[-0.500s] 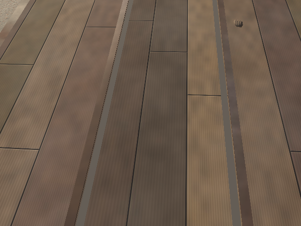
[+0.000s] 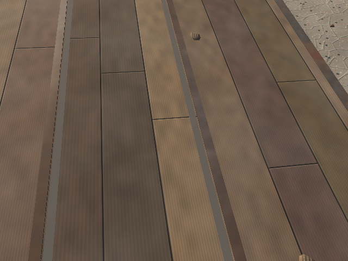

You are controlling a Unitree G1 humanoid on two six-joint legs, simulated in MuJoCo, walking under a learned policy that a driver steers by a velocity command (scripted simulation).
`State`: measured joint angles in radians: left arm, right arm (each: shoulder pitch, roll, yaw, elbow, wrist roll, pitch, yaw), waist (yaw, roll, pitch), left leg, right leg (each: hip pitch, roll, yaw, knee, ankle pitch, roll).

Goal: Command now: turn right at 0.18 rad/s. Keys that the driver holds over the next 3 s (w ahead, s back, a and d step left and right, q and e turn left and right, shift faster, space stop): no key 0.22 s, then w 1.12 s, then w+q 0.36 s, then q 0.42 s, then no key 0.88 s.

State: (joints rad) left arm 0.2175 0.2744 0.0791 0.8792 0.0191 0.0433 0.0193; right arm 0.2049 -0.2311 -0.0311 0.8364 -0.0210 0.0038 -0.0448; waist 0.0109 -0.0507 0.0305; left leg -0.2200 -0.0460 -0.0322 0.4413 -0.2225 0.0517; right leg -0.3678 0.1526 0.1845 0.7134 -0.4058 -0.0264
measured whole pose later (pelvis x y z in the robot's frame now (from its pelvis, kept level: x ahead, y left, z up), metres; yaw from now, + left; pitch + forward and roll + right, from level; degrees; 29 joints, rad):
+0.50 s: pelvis +0.05 +0.01 +0.00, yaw -1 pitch +0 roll -1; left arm 0.40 0.22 0.05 1.07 0.02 -0.03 0.02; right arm 0.22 -0.26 -0.05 0.89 -0.03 -0.03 0.03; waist 0.03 0.00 0.01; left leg -0.38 0.00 0.04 0.78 -0.38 0.07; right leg 0.01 0.02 0.07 0.29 -0.30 -0.03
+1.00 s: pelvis +0.26 +0.05 +0.00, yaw -1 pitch +1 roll +1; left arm 0.02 0.21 0.03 0.90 0.03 -0.03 -0.05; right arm 0.49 -0.17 -0.02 1.02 -0.02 -0.09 0.00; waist -0.05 -0.03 0.05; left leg 0.11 -0.07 0.05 0.16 -0.28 0.07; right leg -0.61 -0.06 -0.07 0.67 -0.04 -0.05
